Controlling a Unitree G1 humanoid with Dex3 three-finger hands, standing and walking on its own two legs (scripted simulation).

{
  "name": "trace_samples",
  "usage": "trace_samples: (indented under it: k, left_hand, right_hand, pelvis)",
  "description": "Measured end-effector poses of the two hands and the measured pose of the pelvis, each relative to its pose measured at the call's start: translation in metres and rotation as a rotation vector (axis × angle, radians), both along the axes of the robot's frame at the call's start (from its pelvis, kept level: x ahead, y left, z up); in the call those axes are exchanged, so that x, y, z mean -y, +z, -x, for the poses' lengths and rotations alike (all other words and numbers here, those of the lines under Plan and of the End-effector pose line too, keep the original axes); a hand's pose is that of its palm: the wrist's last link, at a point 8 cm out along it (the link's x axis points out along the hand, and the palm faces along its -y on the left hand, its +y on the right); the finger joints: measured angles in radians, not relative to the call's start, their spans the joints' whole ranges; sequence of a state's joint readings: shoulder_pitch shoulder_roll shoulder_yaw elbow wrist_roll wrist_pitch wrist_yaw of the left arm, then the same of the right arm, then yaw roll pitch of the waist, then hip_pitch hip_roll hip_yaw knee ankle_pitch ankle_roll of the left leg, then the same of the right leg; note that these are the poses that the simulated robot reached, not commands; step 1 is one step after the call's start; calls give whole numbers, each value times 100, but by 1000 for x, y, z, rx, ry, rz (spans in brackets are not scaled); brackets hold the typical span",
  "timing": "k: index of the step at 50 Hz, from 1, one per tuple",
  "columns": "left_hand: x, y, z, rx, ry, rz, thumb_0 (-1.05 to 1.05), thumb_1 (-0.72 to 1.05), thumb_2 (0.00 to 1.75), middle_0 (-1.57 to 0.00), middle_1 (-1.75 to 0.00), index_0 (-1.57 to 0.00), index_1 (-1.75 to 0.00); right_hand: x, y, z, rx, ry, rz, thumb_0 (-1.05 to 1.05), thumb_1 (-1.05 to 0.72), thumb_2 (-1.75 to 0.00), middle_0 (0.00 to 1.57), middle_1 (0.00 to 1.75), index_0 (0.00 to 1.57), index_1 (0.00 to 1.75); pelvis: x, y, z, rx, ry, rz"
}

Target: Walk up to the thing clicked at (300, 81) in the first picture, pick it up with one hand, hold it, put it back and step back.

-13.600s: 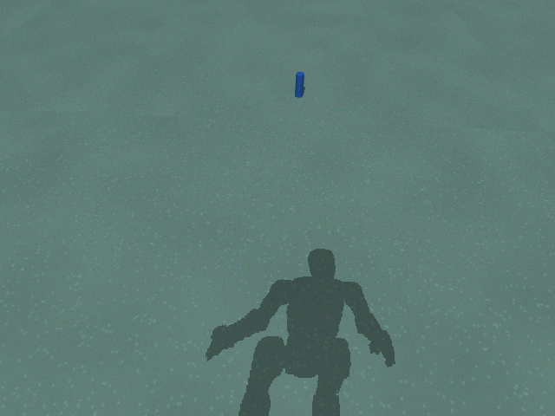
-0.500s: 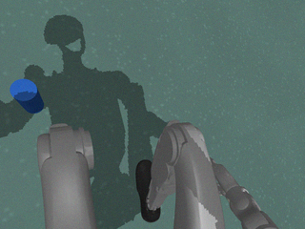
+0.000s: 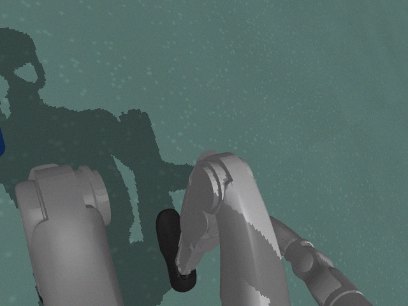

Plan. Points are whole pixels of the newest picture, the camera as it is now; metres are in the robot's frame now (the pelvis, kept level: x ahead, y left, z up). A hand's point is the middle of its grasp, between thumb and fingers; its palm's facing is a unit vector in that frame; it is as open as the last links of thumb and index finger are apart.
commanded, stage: close in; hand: left
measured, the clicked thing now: out of the picture +0.41 +0.28 -0.20
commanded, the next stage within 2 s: close in 0.16 s
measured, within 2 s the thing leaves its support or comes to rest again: leaves its support in 1.30 s
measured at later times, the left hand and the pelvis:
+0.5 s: hand out of the picture +0.40 +0.30 -0.17, palm faces +0.36 -0.93 +0.01, open 14.6 cm; pelvis +0.00 +0.00 +0.00, yaw -1 degrees
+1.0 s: hand out of the picture +0.42 +0.29 -0.16, palm faces +0.35 -0.93 +0.00, open 8.2 cm; pelvis +0.00 +0.00 +0.00, yaw -2 degrees
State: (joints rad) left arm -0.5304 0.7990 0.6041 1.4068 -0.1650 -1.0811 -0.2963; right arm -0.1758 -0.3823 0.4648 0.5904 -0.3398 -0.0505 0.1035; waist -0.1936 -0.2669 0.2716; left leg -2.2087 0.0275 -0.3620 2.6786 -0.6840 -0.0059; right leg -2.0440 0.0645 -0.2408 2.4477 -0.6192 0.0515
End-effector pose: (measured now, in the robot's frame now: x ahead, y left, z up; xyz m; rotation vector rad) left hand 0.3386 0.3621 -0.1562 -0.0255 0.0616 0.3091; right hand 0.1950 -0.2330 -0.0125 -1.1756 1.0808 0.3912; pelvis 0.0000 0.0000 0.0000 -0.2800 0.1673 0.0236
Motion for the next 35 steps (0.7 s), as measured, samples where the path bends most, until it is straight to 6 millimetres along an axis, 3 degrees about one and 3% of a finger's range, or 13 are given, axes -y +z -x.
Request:
trace_samples:
  k: [9, 18, 24, 35]
  left_hand:
    - [15, 3, -8, 15, 20, 2, -1, -55, 9, -6, -10, -9, -9]
    - [28, -8, -20, 21, 48, 8, -1, -48, 14, -9, -11, -10, -11]
    - [25, -14, -20, 28, 64, -14, -1, -24, 28, -21, -21, -21, -22]
    - [26, -5, -33, 38, 50, -21, 0, 22, 51, -43, -38, -40, -40]
  right_hand:
    - [6, 3, 28, -38, -32, 12, 0, -90, -89, 21, 30, 21, 30]
    - [5, 5, 38, -70, -44, 32, 0, -89, -90, 21, 30, 21, 30]
    - [5, 2, 35, -99, -34, 49, 0, -88, -90, 21, 30, 21, 30]
    - [3, 2, 21, -77, -25, 40, 0, -87, -89, 21, 30, 21, 30]
  pelvis:
    - [-2, -1, 5, 22, -8, 6]
    - [-3, -1, 4, 27, -22, 17]
    - [-3, -1, 2, 25, -23, 21]
    - [-3, 0, 1, 15, -25, 24]
